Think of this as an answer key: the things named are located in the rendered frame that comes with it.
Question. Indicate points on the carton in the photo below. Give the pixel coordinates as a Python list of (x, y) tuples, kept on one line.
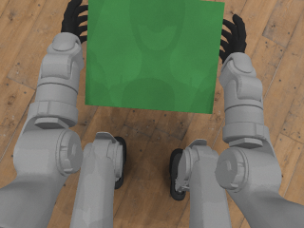
[(153, 54)]

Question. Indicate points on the left robot hand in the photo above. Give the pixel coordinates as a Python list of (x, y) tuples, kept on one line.
[(72, 21)]

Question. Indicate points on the right robot thigh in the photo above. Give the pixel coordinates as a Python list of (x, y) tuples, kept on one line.
[(208, 201)]

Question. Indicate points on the robot right forearm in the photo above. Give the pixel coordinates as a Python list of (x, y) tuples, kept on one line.
[(243, 105)]

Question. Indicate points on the robot left shin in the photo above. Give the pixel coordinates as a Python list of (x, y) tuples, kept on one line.
[(98, 136)]

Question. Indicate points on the robot left upper arm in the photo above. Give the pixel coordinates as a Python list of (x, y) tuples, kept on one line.
[(43, 160)]

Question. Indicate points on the robot right upper arm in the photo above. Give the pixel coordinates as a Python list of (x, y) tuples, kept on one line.
[(252, 179)]

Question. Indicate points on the robot left forearm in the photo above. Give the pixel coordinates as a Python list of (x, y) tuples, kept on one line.
[(55, 101)]

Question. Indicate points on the right robot hand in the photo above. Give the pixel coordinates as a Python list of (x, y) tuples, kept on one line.
[(236, 39)]

